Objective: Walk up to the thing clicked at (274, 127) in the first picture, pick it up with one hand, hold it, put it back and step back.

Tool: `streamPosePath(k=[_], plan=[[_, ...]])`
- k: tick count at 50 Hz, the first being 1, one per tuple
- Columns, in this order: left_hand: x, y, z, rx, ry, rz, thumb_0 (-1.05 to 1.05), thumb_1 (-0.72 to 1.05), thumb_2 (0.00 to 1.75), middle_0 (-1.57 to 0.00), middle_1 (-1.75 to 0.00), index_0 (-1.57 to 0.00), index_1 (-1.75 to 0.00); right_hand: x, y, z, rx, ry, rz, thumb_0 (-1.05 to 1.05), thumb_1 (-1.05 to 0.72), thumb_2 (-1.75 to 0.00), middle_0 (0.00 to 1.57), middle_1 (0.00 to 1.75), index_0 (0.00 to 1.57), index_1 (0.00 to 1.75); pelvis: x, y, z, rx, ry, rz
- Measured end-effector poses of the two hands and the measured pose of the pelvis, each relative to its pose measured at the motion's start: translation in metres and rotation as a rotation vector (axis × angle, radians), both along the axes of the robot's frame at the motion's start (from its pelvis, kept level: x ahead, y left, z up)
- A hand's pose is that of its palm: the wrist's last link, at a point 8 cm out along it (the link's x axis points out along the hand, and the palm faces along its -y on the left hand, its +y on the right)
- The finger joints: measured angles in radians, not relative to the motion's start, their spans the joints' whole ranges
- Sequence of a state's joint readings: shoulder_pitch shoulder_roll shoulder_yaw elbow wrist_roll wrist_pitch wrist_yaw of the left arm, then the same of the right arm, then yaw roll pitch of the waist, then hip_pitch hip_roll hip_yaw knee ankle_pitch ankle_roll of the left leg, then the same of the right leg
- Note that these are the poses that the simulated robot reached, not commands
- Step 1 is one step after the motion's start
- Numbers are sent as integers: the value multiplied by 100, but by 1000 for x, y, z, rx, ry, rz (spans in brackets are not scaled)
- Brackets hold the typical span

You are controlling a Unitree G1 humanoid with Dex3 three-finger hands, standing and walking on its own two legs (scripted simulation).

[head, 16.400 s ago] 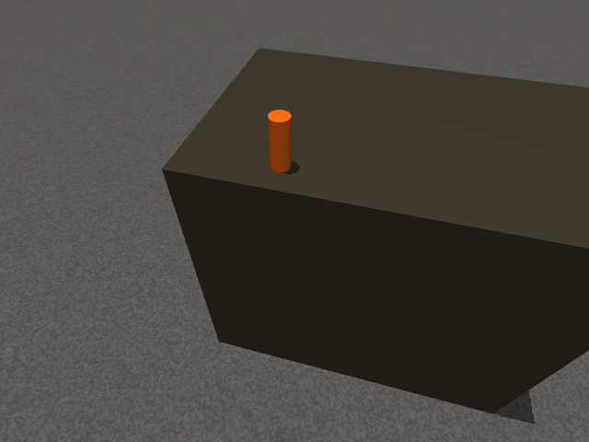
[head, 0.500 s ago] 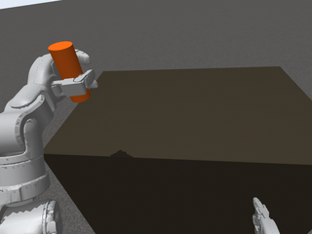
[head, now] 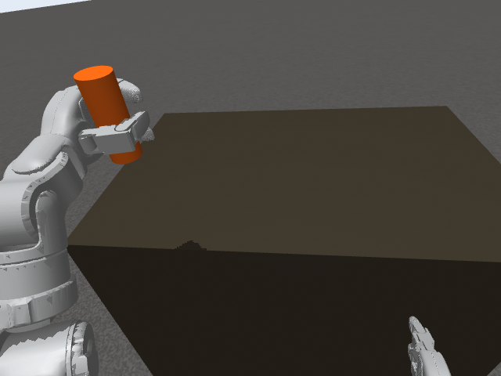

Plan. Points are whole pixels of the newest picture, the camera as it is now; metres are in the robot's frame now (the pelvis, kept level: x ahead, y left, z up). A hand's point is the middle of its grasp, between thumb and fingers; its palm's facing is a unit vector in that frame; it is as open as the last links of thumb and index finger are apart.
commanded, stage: hold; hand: left
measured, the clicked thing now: (111, 118) +0.33 +0.17 +0.33
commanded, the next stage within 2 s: crouch in 1.16 s
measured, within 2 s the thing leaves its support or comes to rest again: neither
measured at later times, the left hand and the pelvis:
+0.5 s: hand (123, 117) +0.33 +0.16 +0.33, palm faces +0.06 -1.00 -0.03, open 5.4 cm; pelvis +0.00 +0.00 +0.00, yaw +0 degrees
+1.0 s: hand (120, 113) +0.33 +0.16 +0.33, palm faces +0.05 -1.00 -0.03, open 5.4 cm; pelvis +0.00 +0.00 +0.00, yaw +0 degrees
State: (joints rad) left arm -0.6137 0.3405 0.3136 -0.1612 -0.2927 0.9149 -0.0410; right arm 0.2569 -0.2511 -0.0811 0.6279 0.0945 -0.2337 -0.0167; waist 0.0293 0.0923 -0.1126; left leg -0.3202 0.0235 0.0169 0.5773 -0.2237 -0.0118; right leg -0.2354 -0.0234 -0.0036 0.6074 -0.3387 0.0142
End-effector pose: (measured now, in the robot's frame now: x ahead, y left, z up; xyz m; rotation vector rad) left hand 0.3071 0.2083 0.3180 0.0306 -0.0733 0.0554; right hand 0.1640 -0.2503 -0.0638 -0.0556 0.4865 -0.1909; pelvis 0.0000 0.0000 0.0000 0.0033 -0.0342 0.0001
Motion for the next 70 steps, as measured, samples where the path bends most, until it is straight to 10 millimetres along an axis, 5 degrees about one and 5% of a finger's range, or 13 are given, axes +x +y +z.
streamPosePath(k=[70], plan=[[4,1,17,1,0,-14,0,11,121,-100,-119,-102,-117,1,9,-2,13,-7,12,-1,54,-6,5,5,5,5,-1,3,0,-1,1,0]])
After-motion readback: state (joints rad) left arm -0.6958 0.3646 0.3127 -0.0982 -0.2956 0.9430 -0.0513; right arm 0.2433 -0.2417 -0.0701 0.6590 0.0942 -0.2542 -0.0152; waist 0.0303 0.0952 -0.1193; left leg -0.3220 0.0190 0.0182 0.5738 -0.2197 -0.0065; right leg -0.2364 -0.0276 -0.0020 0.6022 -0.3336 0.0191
